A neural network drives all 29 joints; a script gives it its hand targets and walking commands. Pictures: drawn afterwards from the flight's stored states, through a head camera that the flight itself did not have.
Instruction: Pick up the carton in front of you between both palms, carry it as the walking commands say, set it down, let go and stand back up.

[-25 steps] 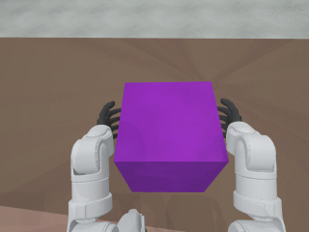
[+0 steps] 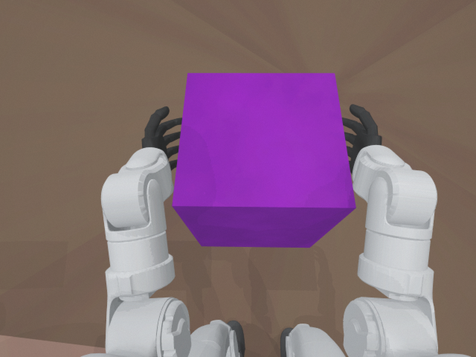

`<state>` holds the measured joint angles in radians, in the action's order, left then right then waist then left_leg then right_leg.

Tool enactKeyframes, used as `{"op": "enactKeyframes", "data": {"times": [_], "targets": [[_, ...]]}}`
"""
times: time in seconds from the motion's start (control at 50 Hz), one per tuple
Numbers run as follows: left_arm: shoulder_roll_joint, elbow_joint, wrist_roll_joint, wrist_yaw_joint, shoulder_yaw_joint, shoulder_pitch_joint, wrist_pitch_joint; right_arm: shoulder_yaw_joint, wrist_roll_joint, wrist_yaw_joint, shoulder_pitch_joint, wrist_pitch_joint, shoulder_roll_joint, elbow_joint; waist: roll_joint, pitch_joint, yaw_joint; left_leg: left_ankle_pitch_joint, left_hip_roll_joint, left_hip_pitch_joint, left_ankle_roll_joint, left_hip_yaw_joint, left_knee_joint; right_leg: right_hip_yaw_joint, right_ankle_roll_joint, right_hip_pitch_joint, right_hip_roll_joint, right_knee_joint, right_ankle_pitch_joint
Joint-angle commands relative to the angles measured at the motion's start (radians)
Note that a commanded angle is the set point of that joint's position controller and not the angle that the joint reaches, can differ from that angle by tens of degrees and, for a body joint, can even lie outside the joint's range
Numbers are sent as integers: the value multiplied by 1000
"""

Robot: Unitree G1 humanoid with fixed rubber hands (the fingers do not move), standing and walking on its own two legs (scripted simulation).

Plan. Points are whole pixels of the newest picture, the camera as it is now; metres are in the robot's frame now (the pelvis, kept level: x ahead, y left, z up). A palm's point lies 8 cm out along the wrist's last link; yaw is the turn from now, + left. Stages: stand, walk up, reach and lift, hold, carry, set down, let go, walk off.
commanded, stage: carry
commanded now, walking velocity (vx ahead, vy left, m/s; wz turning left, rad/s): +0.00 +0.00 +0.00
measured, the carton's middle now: (257, 173) +0.38 +0.00 +0.02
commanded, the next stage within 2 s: none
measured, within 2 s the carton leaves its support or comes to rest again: neither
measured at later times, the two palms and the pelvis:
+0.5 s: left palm (168, 115) +0.43 +0.13 +0.11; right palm (370, 107) +0.44 -0.17 +0.11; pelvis +0.08 -0.02 +0.00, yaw +1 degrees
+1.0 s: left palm (174, 119) +0.44 +0.13 +0.10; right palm (368, 110) +0.45 -0.17 +0.10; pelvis +0.10 -0.03 -0.03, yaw +1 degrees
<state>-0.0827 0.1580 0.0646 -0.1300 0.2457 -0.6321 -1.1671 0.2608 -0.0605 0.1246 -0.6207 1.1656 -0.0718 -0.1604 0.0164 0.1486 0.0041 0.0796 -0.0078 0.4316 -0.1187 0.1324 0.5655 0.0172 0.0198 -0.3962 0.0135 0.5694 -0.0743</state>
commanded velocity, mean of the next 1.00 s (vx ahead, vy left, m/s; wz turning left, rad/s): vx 0.15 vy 0.00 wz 0.00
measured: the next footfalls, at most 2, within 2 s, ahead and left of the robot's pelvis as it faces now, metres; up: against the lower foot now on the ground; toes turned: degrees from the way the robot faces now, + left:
right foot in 1.26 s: +0.26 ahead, -0.14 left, -0.03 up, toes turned -4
left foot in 1.78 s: +0.57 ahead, +0.00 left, -0.08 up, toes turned +2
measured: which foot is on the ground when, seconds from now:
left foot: down 0.00-1.00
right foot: down 0.00-1.00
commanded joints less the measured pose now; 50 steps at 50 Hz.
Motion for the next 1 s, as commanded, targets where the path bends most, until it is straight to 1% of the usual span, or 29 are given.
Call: {"op": "enactKeyframes", "data": {"times": [0.0,0.04,0.08,0.16,0.2,0.24,0.3,0.32,0.34,0.36,0.4,0.42,0.44,0.46,0.48,0.5,0.52,0.54,0.56,0.6,0.66,0.7,0.74,0.82,0.86,0.9,0.94,0.96,0.98], "targets": [[-946,42,-376,218,-784,-611,-7,-826,409,-235,-670,16,-952,-71,-126,-765,-5,-401,107,-299,1,-80,85,-95,-99,299,146,38,708],[-931,-20,-374,235,-777,-575,-16,-816,401,-239,-630,25,-943,-7,-122,-720,-16,-316,72,-222,34,-77,77,-102,-127,336,159,60,814],[-937,-57,-378,248,-773,-570,-17,-802,393,-245,-611,24,-951,52,-93,-693,-13,-408,84,-256,35,-83,52,-76,-117,289,134,74,744],[-974,-58,-403,253,-774,-635,-11,-779,405,-252,-635,14,-979,92,23,-680,6,-815,161,-417,-11,-129,82,-16,-60,110,55,66,353],[-986,-56,-415,252,-771,-663,-11,-771,409,-250,-654,12,-988,94,50,-662,7,-832,163,-430,-15,-128,81,-2,-45,108,35,-2,254],[-989,-69,-424,251,-764,-668,-14,-763,410,-244,-655,13,-991,100,22,-655,1,-691,131,-343,7,-103,90,-17,-55,213,57,-6,433],[-989,-91,-427,252,-744,-651,-18,-750,403,-235,-656,16,-997,107,-103,-642,-20,-182,35,-132,70,-36,9,-84,-113,415,146,50,917],[-988,-91,-429,252,-740,-660,-18,-749,405,-234,-669,17,-1003,106,-131,-628,-23,-91,15,-123,84,-26,-48,-86,-124,435,155,52,971],[-987,-93,-430,251,-737,-663,-17,-748,408,-234,-681,19,-1005,106,-133,-624,-24,-138,14,-169,89,-28,-81,-76,-123,412,148,59,944],[-986,-93,-429,249,-736,-660,-17,-747,413,-236,-686,21,-1006,109,-103,-632,-21,-312,33,-266,83,-41,-76,-54,-108,338,126,70,820],[-993,-85,-423,241,-736,-659,-17,-745,423,-240,-674,22,-1007,122,49,-681,9,-937,156,-554,17,-129,35,12,-58,68,46,116,314],[-1003,-77,-417,239,-736,-661,-18,-747,427,-241,-671,21,-1010,118,132,-684,23,-1140,224,-662,-38,-183,61,30,-42,-66,2,80,-95],[-1009,-71,-417,239,-735,-670,-19,-748,428,-240,-681,20,-1016,108,168,-675,30,-1189,248,-713,-73,-213,70,28,-39,-130,-17,-5,-295],[-1005,-71,-420,239,-733,-684,-22,-749,427,-238,-688,19,-1020,104,152,-678,31,-1129,242,-679,-68,-210,79,33,-39,-69,-17,-78,-229],[-1003,-77,-426,241,-731,-681,-24,-751,426,-234,-685,16,-1017,100,119,-689,15,-959,216,-558,-39,-170,86,32,-43,85,1,-160,-27],[-999,-85,-428,245,-723,-676,-26,-751,422,-231,-677,14,-1013,101,74,-687,0,-662,168,-376,1,-134,78,3,-56,264,44,-149,263],[-994,-103,-427,248,-717,-667,-25,-752,419,-229,-680,16,-1015,100,-39,-695,-9,-296,101,-198,54,-90,84,-94,-116,417,165,-13,816],[-992,-109,-421,250,-714,-666,-22,-755,424,-228,-704,18,-1026,89,-175,-676,-13,15,46,-97,84,-68,63,-131,-164,488,228,29,1150],[-989,-110,-420,251,-711,-663,-20,-761,434,-228,-729,19,-1032,77,-231,-659,-21,209,9,-32,95,-52,24,-143,-179,546,237,27,1236],[-982,-94,-420,248,-712,-663,-16,-771,451,-231,-756,20,-1039,68,-195,-668,-27,100,7,-117,97,-56,-70,-117,-159,504,210,24,1058],[-984,-54,-426,241,-730,-692,-20,-760,449,-232,-731,20,-1030,87,-23,-694,-13,-534,124,-344,35,-129,38,-33,-104,270,120,49,605],[-987,-56,-420,236,-733,-683,-24,-748,442,-235,-689,23,-1022,109,36,-700,3,-786,177,-420,-2,-161,65,-10,-77,170,68,46,364],[-991,-65,-422,238,-735,-687,-26,-741,432,-237,-683,23,-1017,117,56,-696,3,-694,165,-397,-5,-155,57,-13,-77,181,56,12,275],[-991,-142,-422,246,-718,-653,-27,-718,407,-235,-653,23,-1012,169,-34,-689,-9,-206,99,-217,37,-104,122,-84,-137,317,141,57,498],[-992,-162,-418,249,-707,-654,-19,-716,407,-237,-675,20,-1016,173,-104,-671,-14,58,60,-133,41,-91,164,-151,-184,311,177,55,392],[-991,-167,-419,250,-700,-684,-15,-714,413,-241,-708,16,-1022,176,-142,-609,-11,287,32,-83,32,-85,163,-219,-215,242,205,17,143],[-999,-172,-425,249,-698,-717,-13,-711,418,-242,-728,11,-1023,186,-98,-557,2,311,45,-120,5,-129,146,-217,-206,118,189,48,-27],[-1004,-177,-426,248,-697,-721,-12,-706,419,-242,-722,9,-1020,200,-29,-548,16,258,88,-182,-25,-205,119,-166,-180,21,149,125,-81],[-1007,-188,-425,246,-693,-713,-11,-698,416,-242,-701,7,-1013,220,94,-544,37,136,185,-266,-82,-353,44,-53,-134,-106,67,279,-160]]}}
